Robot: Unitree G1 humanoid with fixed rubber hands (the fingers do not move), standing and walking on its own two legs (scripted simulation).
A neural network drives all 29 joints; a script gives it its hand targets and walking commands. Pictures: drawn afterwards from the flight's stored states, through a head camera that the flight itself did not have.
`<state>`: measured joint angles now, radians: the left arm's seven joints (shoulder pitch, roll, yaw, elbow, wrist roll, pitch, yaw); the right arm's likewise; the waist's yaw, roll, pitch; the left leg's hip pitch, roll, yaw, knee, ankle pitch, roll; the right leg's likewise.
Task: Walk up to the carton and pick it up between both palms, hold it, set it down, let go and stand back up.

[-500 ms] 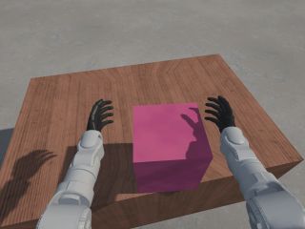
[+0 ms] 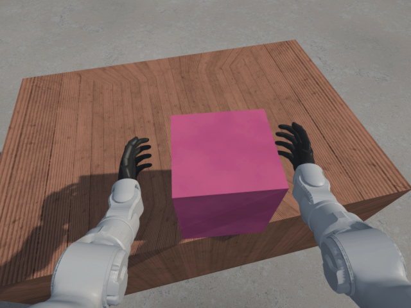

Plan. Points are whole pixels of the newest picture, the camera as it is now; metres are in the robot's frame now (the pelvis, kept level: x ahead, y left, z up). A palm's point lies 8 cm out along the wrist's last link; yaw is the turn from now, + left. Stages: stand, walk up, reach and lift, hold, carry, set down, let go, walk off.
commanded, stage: reach and lift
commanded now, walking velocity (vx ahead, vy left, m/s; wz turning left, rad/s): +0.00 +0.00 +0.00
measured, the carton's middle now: (220, 178) +0.42 -0.03 -0.07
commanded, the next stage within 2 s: none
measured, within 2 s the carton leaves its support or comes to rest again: neither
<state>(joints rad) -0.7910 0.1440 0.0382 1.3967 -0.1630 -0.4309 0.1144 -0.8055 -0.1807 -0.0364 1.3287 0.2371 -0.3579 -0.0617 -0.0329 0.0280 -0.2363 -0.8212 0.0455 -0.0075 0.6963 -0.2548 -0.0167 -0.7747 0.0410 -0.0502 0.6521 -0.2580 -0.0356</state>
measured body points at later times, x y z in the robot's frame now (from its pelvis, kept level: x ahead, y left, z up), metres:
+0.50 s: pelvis -0.01 +0.00 -0.05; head +0.13 -0.02 +0.38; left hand +0.43 +0.13 -0.05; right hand +0.43 -0.19 -0.05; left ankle +0.03 +0.13 -0.71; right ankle +0.02 -0.10 -0.71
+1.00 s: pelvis +0.00 +0.01 -0.04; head +0.12 +0.01 +0.40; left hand +0.42 +0.13 -0.05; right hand +0.41 -0.17 -0.04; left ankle +0.03 +0.13 -0.71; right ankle +0.02 -0.10 -0.71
